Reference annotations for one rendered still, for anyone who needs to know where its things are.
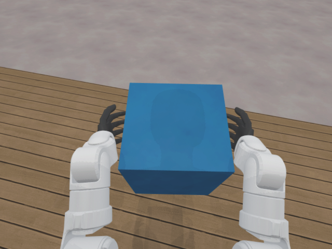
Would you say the left robot upper arm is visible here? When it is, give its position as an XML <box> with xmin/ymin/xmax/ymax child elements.
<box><xmin>64</xmin><ymin>236</ymin><xmax>118</xmax><ymax>249</ymax></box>

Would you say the right robot forearm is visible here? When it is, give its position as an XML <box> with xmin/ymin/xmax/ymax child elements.
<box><xmin>233</xmin><ymin>135</ymin><xmax>291</xmax><ymax>249</ymax></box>

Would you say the right robot hand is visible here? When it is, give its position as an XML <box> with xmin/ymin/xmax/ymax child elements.
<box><xmin>227</xmin><ymin>107</ymin><xmax>254</xmax><ymax>150</ymax></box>

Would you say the left robot forearm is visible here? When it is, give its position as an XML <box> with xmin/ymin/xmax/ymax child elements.
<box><xmin>60</xmin><ymin>131</ymin><xmax>118</xmax><ymax>249</ymax></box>

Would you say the left robot hand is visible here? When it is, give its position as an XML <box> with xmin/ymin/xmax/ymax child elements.
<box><xmin>97</xmin><ymin>104</ymin><xmax>126</xmax><ymax>144</ymax></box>

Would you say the carton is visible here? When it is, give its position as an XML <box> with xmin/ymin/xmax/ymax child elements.
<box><xmin>118</xmin><ymin>83</ymin><xmax>235</xmax><ymax>195</ymax></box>

